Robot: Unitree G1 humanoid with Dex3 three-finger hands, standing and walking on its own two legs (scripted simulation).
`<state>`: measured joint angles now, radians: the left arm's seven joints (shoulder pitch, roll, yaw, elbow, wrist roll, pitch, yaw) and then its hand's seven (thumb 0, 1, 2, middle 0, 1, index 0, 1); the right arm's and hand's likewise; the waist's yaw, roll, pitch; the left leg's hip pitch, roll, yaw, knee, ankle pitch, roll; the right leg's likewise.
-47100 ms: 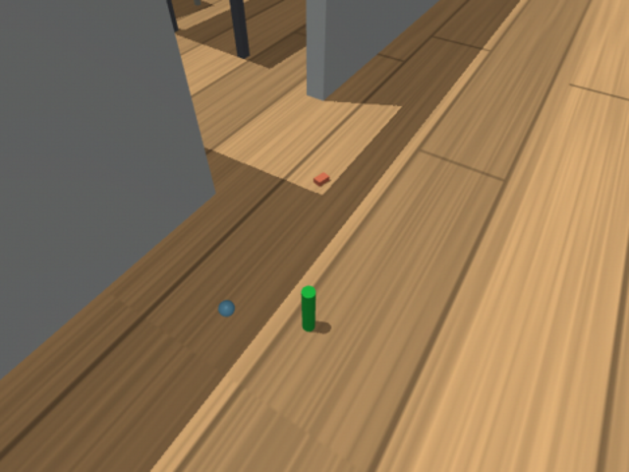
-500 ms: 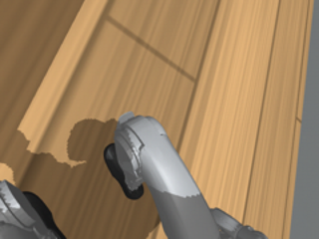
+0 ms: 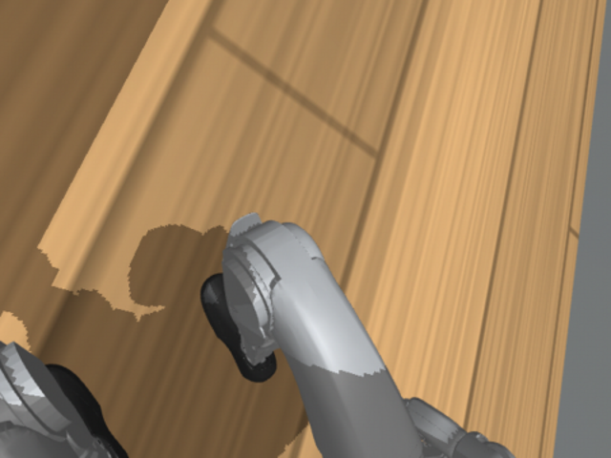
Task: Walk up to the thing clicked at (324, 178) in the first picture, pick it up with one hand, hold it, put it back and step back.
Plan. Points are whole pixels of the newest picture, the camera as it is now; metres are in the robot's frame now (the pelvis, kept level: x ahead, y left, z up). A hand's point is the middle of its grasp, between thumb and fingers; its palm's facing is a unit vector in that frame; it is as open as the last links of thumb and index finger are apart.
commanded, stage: withdraw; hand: left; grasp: from above
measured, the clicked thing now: out of the picture +0.45 +0.36 -0.31
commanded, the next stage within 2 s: home in 0.74 s
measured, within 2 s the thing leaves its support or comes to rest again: neither
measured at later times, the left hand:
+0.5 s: hand out of the picture +0.41 +0.37 -0.12, palm faces -0.47 -0.17 -0.87, open 13.9 cm
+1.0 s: hand out of the picture +0.44 +0.37 -0.17, palm faces -0.34 -0.14 -0.93, open 12.7 cm
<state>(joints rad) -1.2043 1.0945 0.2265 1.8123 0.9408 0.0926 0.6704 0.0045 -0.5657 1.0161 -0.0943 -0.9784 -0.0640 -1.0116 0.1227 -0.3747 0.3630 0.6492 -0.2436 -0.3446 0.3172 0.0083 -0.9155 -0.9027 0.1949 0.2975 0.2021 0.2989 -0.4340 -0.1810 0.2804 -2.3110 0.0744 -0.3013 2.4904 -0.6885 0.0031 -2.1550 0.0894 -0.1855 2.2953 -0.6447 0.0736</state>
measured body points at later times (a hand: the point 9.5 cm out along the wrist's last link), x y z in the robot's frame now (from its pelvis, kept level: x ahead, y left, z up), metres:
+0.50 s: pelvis +0.00 -0.01 +0.02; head +0.21 +0.08 +0.40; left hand +0.44 +0.37 -0.07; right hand +0.13 -0.27 -0.08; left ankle +0.07 +0.13 -0.29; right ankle +0.13 -0.12 -0.29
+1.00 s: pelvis +0.01 -0.01 -0.01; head +0.25 +0.10 +0.36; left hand +0.45 +0.38 -0.12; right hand +0.08 -0.27 -0.10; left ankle +0.07 +0.13 -0.29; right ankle +0.13 -0.12 -0.29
